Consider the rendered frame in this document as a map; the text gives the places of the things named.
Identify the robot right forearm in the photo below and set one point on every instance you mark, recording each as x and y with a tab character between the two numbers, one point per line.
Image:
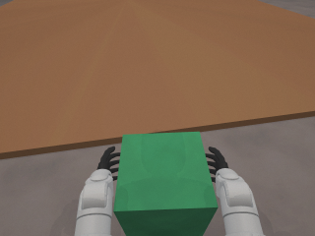
238	207

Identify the robot left forearm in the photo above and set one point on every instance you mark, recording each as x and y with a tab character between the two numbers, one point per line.
95	205

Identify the left robot hand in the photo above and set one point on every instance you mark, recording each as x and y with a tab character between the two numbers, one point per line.
105	162

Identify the carton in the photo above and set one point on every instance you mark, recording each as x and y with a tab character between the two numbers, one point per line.
164	186

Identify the right robot hand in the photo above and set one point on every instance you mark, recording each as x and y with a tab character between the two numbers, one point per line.
219	161

